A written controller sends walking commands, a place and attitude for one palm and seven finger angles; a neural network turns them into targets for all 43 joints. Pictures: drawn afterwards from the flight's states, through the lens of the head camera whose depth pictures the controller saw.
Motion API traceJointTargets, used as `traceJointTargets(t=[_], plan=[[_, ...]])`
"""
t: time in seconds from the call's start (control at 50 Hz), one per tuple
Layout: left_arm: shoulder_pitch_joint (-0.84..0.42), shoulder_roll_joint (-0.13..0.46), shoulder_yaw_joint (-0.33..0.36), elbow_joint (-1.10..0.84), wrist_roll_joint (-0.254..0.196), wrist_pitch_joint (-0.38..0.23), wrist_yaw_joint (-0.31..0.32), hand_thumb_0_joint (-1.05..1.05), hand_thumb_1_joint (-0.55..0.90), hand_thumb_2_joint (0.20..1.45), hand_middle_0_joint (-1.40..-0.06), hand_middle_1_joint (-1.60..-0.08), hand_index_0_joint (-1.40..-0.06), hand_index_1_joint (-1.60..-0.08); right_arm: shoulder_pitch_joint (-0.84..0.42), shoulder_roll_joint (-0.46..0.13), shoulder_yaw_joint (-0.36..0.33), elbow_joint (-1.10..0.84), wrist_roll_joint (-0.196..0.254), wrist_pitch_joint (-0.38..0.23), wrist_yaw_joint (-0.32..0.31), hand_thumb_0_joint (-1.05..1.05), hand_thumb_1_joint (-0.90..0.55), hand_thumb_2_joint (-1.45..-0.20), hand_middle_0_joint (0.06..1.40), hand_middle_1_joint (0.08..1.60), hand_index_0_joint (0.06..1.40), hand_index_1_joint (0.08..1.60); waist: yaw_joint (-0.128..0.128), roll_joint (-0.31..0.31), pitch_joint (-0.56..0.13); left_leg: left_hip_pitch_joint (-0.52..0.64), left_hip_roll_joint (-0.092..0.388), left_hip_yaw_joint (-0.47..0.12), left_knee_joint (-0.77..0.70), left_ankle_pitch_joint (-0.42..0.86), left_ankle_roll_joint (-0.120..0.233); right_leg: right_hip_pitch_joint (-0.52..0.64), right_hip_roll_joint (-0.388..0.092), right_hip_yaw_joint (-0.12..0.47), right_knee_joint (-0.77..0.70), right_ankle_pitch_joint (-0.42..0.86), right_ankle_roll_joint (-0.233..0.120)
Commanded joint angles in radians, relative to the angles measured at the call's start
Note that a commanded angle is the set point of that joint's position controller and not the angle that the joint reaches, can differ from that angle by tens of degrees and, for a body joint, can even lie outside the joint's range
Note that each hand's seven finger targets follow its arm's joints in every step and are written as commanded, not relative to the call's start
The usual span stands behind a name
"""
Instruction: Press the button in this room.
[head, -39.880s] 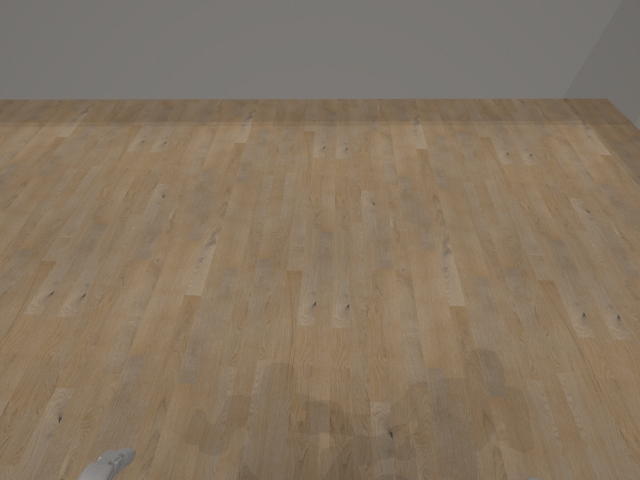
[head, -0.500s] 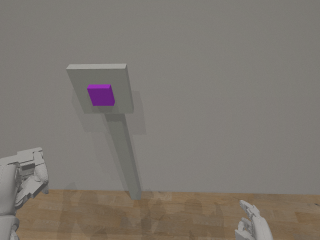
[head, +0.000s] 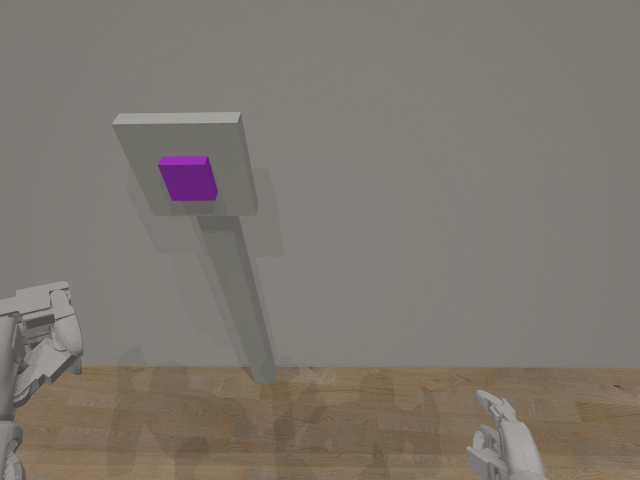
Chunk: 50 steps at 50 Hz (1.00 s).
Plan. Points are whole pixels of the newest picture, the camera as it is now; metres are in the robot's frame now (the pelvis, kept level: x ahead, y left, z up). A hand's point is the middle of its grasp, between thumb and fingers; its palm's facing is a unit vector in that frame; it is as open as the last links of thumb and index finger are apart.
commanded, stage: step back with the hand held close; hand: left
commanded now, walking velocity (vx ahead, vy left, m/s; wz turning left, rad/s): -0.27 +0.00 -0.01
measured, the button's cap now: (190, 177) +0.51 +0.26 +0.11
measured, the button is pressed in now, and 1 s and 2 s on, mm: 0 0 0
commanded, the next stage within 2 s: stop stepping back and stand still in 0.90 s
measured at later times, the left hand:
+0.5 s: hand out of the picture +0.10 +0.27 +0.15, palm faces +0.36 -0.80 -0.48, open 3.1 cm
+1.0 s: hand out of the picture +0.01 +0.26 +0.17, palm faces +0.33 -0.85 -0.41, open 3.1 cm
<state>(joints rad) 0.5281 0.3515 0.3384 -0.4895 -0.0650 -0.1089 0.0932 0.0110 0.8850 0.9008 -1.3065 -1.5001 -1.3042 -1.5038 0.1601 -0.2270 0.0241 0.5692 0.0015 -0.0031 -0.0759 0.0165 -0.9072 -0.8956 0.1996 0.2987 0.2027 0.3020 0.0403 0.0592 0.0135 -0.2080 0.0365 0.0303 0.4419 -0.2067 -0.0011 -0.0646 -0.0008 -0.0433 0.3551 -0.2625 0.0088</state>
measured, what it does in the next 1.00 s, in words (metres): walks backwards: left foot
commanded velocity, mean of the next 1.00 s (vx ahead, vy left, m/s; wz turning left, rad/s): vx -0.31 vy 0.00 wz -0.04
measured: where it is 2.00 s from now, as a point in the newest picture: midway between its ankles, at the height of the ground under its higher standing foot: outside the picture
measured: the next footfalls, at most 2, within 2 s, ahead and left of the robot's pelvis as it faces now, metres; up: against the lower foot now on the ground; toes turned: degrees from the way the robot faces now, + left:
left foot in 0.72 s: -0.04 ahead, +0.14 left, +0.00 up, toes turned +4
right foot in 1.04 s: -0.24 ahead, -0.09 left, +0.00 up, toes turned -3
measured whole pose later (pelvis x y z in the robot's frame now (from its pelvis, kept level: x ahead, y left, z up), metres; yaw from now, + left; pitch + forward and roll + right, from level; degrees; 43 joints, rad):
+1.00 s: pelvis -0.20 +0.03 -0.01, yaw -1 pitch +2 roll -3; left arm 0.59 0.40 0.38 -0.68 -0.06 -0.22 0.14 0.01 0.89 0.90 -1.31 -1.50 -1.31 -1.50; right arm 0.17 -0.15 0.02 0.58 -0.02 -0.12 -0.02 0.02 -0.91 -0.90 0.20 0.30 0.21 0.30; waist 0.00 -0.01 0.01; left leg -0.47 0.07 0.06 0.49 -0.07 0.03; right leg -0.27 0.05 -0.02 0.67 -0.46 0.02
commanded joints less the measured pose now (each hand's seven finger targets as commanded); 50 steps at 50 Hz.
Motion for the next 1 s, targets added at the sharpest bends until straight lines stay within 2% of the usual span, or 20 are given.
traceJointTargets(t=[0.0,0.14,0.24,0.3,0.4,0.48,0.52,0.56,0.58,0.62,0.66,0.68,0.7,0.72,0.74,0.76,0.8,0.84,0.92,0.98], plan=[[0.066,0.150,0.091,-0.218,0.000,-0.056,0.008,0.000,0.900,0.900,-1.300,-1.500,-1.300,-1.500,-0.109,-0.112,-0.057,-0.187,0.000,-0.006,-0.002,0.000,-0.900,-0.900,0.200,0.300,0.200,0.300,-0.021,-0.013,-0.150,0.152,0.012,-0.002,0.015,0.408,0.045,-0.117,-0.051,0.029,-0.014,0.470,0.023],[0.138,0.221,0.167,-0.320,-0.013,-0.073,0.033,0.000,0.900,0.900,-1.300,-1.500,-1.300,-1.500,-0.105,-0.099,-0.066,-0.233,0.013,0.020,-0.008,0.000,-0.900,-0.900,0.200,0.300,0.200,0.300,-0.020,-0.056,-0.215,0.077,0.030,-0.025,0.021,0.412,0.041,-0.095,-0.044,0.025,0.057,0.439,0.018],[0.150,0.211,0.164,-0.330,-0.012,-0.095,0.043,0.000,0.900,0.900,-1.300,-1.500,-1.300,-1.500,-0.086,-0.114,-0.072,-0.229,0.015,0.005,-0.008,0.000,-0.900,-0.900,0.200,0.300,0.200,0.300,-0.029,0.016,-0.195,0.005,0.051,-0.051,-0.013,0.308,0.044,-0.108,-0.027,0.027,0.083,0.307,0.018],[0.148,0.204,0.165,-0.321,-0.007,-0.111,0.045,0.000,0.900,0.900,-1.300,-1.500,-1.300,-1.500,-0.090,-0.126,-0.075,-0.224,0.010,-0.018,-0.012,0.000,-0.900,-0.900,0.200,0.300,0.200,0.300,-0.029,0.063,-0.154,-0.095,0.070,-0.083,-0.077,0.104,0.055,-0.099,-0.005,0.025,0.104,0.173,0.018],[0.105,0.188,0.173,-0.321,0.020,-0.144,0.048,0.000,0.900,0.900,-1.300,-1.500,-1.300,-1.500,-0.096,-0.143,-0.075,-0.230,0.010,-0.064,-0.013,0.000,-0.900,-0.900,0.200,0.300,0.200,0.300,-0.027,0.123,-0.078,-0.441,0.129,-0.175,-0.211,-0.414,0.101,0.052,0.033,0.032,0.237,0.018,0.019],[0.097,0.182,0.184,-0.312,0.034,-0.165,0.049,0.000,0.900,0.900,-1.300,-1.500,-1.300,-1.500,-0.073,-0.132,-0.079,-0.224,0.008,-0.092,-0.009,0.000,-0.900,-0.900,0.200,0.300,0.200,0.300,-0.026,0.093,-0.064,-0.528,0.122,-0.174,-0.177,-0.511,0.099,0.047,0.039,0.055,0.250,-0.085,0.001],[0.108,0.193,0.185,-0.331,0.027,-0.175,0.050,0.000,0.900,0.900,-1.300,-1.500,-1.300,-1.500,-0.056,-0.112,-0.081,-0.219,0.006,-0.099,-0.006,0.000,-0.900,-0.900,0.200,0.300,0.200,0.300,-0.034,-0.027,-0.071,-0.381,0.043,-0.108,-0.015,-0.413,0.060,-0.138,-0.028,0.166,0.085,-0.204,-0.040],[0.099,0.203,0.168,-0.337,0.016,-0.178,0.063,0.000,0.900,0.900,-1.300,-1.500,-1.300,-1.500,-0.028,-0.098,-0.087,-0.174,0.003,-0.096,0.004,0.000,-0.900,-0.900,0.200,0.300,0.200,0.300,-0.045,-0.209,-0.084,-0.082,-0.051,-0.039,0.385,-0.217,-0.005,-0.509,-0.237,0.413,-0.142,-0.339,-0.149],[0.072,0.192,0.150,-0.326,0.018,-0.169,0.071,0.000,0.900,0.900,-1.300,-1.500,-1.300,-1.500,-0.026,-0.090,-0.086,-0.153,-0.003,-0.087,0.008,0.000,-0.900,-0.900,0.200,0.300,0.200,0.300,-0.047,-0.255,-0.079,-0.047,-0.056,-0.044,0.526,-0.203,-0.012,-0.572,-0.303,0.444,-0.171,-0.311,-0.182],[0.019,0.178,0.129,-0.337,0.023,-0.159,0.079,0.000,0.900,0.900,-1.300,-1.500,-1.300,-1.500,-0.028,-0.080,-0.073,-0.138,-0.011,-0.084,0.010,0.000,-0.900,-0.900,0.200,0.300,0.200,0.300,-0.059,-0.272,-0.101,-0.056,-0.021,-0.072,0.474,-0.200,0.001,-0.490,-0.281,0.332,-0.093,-0.067,-0.160],[-0.040,0.179,0.121,-0.331,0.020,-0.152,0.081,0.000,0.900,0.900,-1.300,-1.500,-1.300,-1.500,-0.051,-0.083,-0.054,-0.134,-0.007,-0.087,-0.007,0.000,-0.900,-0.900,0.200,0.300,0.200,0.300,-0.070,-0.171,-0.034,-0.034,-0.025,-0.035,0.087,-0.108,0.004,-0.445,-0.145,0.187,0.039,0.013,-0.058],[-0.055,0.179,0.120,-0.337,0.016,-0.162,0.081,0.000,0.900,0.900,-1.300,-1.500,-1.300,-1.500,-0.066,-0.110,-0.059,-0.136,-0.001,-0.099,-0.017,0.000,-0.900,-0.900,0.200,0.300,0.200,0.300,-0.061,-0.018,-0.008,-0.090,0.034,-0.106,-0.086,-0.084,0.026,-0.395,-0.054,0.128,0.182,0.022,-0.017],[-0.083,0.191,0.124,-0.364,0.028,-0.174,0.083,0.000,0.900,0.900,-1.300,-1.500,-1.300,-1.500,-0.093,-0.143,-0.070,-0.151,-0.003,-0.113,-0.027,0.000,-0.900,-0.900,0.200,0.300,0.200,0.300,-0.051,0.201,-0.008,-0.209,0.208,-0.316,-0.177,-0.023,0.092,-0.344,0.021,0.072,0.391,-0.048,0.018],[-0.071,0.195,0.152,-0.337,0.036,-0.181,0.091,0.000,0.900,0.900,-1.300,-1.500,-1.300,-1.500,-0.050,-0.102,-0.068,-0.129,-0.020,-0.129,-0.024,0.000,-0.900,-0.900,0.200,0.300,0.200,0.300,-0.047,0.212,-0.064,-0.225,0.308,-0.391,-0.197,0.073,0.153,-0.337,0.052,0.091,0.594,-0.209,0.015],[-0.066,0.181,0.145,-0.307,0.033,-0.194,0.088,0.000,0.900,0.900,-1.300,-1.500,-1.300,-1.500,-0.038,-0.086,-0.076,-0.113,-0.022,-0.145,-0.014,0.000,-0.900,-0.900,0.200,0.300,0.200,0.300,-0.047,0.139,-0.104,-0.190,0.319,-0.339,-0.190,0.058,0.177,-0.356,0.052,0.119,0.703,-0.245,0.007],[-0.012,0.179,0.165,-0.281,0.027,-0.197,0.082,0.000,0.900,0.900,-1.300,-1.500,-1.300,-1.500,-0.031,-0.095,-0.085,-0.112,-0.026,-0.152,-0.002,0.000,-0.900,-0.900,0.200,0.300,0.200,0.300,-0.048,0.147,-0.145,-0.236,0.329,-0.372,-0.201,-0.049,0.190,-0.311,0.046,0.130,0.767,-0.247,0.011],[0.012,0.178,0.167,-0.351,0.017,-0.191,0.073,0.000,0.900,0.900,-1.300,-1.500,-1.300,-1.500,-0.041,-0.100,-0.095,-0.118,-0.027,-0.150,0.018,0.000,-0.900,-0.900,0.200,0.300,0.200,0.300,-0.045,0.091,-0.167,-0.166,0.303,-0.290,-0.115,0.120,0.195,-0.344,0.035,0.131,0.718,-0.227,0.011],[0.051,0.157,0.140,-0.379,0.017,-0.185,0.066,0.000,0.900,0.900,-1.300,-1.500,-1.300,-1.500,-0.049,-0.098,-0.094,-0.116,-0.017,-0.155,0.036,0.000,-0.900,-0.900,0.200,0.300,0.200,0.300,-0.038,0.089,-0.173,-0.098,0.263,-0.207,-0.093,0.223,0.165,-0.333,0.043,0.070,0.593,-0.232,0.018],[0.077,0.160,0.124,-0.403,0.006,-0.169,0.059,0.000,0.900,0.900,-1.300,-1.500,-1.300,-1.500,-0.053,-0.098,-0.075,-0.110,-0.021,-0.165,0.050,0.000,-0.900,-0.900,0.200,0.300,0.200,0.300,-0.045,0.209,-0.166,-0.115,0.228,-0.202,-0.182,0.016,0.120,-0.216,0.069,0.000,0.326,-0.224,0.012],[0.104,0.203,0.165,-0.389,-0.008,-0.174,0.051,0.000,0.900,0.900,-1.300,-1.500,-1.300,-1.500,-0.064,-0.092,-0.072,-0.115,-0.025,-0.157,0.045,0.000,-0.900,-0.900,0.200,0.300,0.200,0.300,-0.033,0.150,-0.178,-0.120,0.182,-0.165,-0.166,-0.087,0.060,-0.100,0.061,-0.022,0.036,-0.077,-0.010]])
